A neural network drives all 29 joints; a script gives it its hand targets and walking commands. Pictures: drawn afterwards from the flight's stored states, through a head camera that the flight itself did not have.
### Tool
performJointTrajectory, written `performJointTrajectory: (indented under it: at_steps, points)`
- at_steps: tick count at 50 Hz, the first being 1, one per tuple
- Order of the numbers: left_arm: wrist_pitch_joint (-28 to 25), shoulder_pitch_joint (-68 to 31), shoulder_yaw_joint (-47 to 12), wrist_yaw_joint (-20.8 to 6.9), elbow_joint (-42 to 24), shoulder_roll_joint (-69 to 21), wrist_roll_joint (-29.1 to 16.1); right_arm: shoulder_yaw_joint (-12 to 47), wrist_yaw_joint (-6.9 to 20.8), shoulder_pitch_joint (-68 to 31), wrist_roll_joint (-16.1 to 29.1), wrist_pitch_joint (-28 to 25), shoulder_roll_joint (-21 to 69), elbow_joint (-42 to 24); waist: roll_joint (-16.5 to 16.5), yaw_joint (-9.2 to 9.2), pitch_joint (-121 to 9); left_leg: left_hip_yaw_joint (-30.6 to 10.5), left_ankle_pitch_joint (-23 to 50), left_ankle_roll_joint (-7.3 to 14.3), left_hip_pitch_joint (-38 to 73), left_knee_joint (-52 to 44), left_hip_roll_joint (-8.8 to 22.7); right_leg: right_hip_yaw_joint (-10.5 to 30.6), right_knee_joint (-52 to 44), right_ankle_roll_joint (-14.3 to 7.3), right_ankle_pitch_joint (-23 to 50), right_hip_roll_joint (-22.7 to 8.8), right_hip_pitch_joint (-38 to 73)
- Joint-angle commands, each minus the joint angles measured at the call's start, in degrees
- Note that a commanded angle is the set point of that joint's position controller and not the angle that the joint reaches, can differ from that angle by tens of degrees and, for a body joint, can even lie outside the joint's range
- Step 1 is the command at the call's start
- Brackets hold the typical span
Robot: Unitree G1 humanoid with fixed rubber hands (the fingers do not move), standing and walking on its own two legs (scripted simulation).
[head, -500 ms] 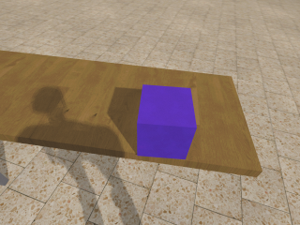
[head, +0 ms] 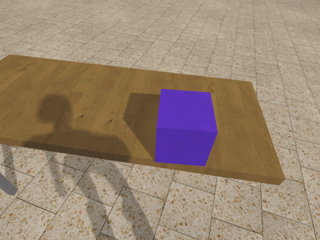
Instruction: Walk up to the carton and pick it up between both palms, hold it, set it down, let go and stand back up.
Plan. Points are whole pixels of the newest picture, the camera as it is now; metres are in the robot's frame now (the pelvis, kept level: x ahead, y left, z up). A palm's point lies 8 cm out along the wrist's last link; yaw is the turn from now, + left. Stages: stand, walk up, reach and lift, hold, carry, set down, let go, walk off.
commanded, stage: stand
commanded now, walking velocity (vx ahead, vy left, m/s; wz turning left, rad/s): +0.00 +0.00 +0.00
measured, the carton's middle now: (182, 127) +0.47 -0.08 -0.01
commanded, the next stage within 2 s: none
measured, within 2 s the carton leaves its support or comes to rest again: neither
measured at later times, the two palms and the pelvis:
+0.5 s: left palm out of the picture -0.09 +0.19 -0.15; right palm out of the picture -0.06 -0.18 -0.15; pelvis -0.02 +0.01 +0.00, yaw +0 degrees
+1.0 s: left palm out of the picture -0.09 +0.18 -0.15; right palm out of the picture -0.05 -0.18 -0.15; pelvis -0.02 +0.01 +0.00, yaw +0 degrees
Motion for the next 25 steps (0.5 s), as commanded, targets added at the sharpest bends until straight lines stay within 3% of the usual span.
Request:
performJointTrajectory:
  at_steps: [1,4,6,8,13,15,19,23,25]
  points:
    - [-0.63,4.67,0.53,0.28,0.21,3.94,0.08,-0.67,-0.48,5.17,0.04,-0.66,-5.09,-0.44,0.85,-0.16,11.80,-7.82,-2.43,-0.03,-9.38,-9.10,6.69,4.70,-3.98,-1.18,0.52,-3.75,-1.21]
    - [-0.53,4.92,0.25,0.37,0.89,3.65,0.07,-0.63,-0.52,4.56,-0.01,-0.68,-5.30,-0.48,2.15,-0.11,12.06,-8.69,-4.85,0.25,-10.75,-10.24,6.73,4.39,-3.32,-1.00,-0.22,-3.53,-1.22]
    - [-0.38,4.65,-0.02,0.32,1.04,2.91,0.25,-0.46,-0.50,4.05,0.04,-0.75,-5.51,-0.32,0.57,0.03,12.95,-8.77,-5.03,0.36,-11.07,-10.43,6.74,3.98,-3.10,-0.81,0.09,-3.68,-2.02]
    - [-0.36,6.38,-0.13,0.40,1.77,2.42,0.19,-0.40,-0.47,4.49,0.15,-0.64,-4.79,-0.21,1.74,-0.06,11.55,-8.97,-5.64,0.27,-9.59,-10.65,6.77,3.91,-2.73,-0.53,-0.18,-3.61,-2.54]
    - [-0.31,6.81,-0.23,0.29,1.88,2.34,0.21,0.14,-0.36,3.43,0.03,-0.57,-4.13,0.09,1.16,0.83,11.43,-9.55,-7.06,0.78,-11.44,-11.04,6.98,3.82,-2.10,-0.39,-0.65,-3.63,-1.57]
    - [-0.37,6.69,-0.13,0.31,2.11,2.71,0.28,-0.16,-0.38,3.92,0.27,-0.57,-4.78,0.02,0.82,0.08,10.75,-9.50,-7.21,0.82,-10.63,-11.07,6.75,3.62,-1.95,-0.24,-0.81,-3.52,-2.14]
    - [-0.59,6.48,-0.74,0.33,2.18,1.28,-0.12,-0.09,-0.39,3.44,0.18,-0.54,-5.16,0.12,-1.03,0.25,11.28,-8.54,-4.34,0.70,-10.06,-9.91,6.39,4.02,-2.18,-0.46,-0.37,-3.89,-3.14]
    - [-0.58,6.94,-0.65,0.34,2.01,1.93,0.12,0.42,-0.34,3.61,0.29,-0.40,-4.01,0.50,1.26,-0.04,10.99,-8.56,-3.93,0.68,-8.37,-9.92,6.41,4.05,-2.13,-0.52,-0.48,-3.97,-4.15]
    - [-0.53,6.39,-0.89,0.33,1.85,1.95,-0.01,0.34,-0.34,4.11,0.28,-0.40,-4.99,0.75,0.33,-0.54,10.80,-9.67,-4.49,0.99,-9.37,-10.54,6.89,3.89,-1.82,-0.65,-0.09,-4.01,-3.17]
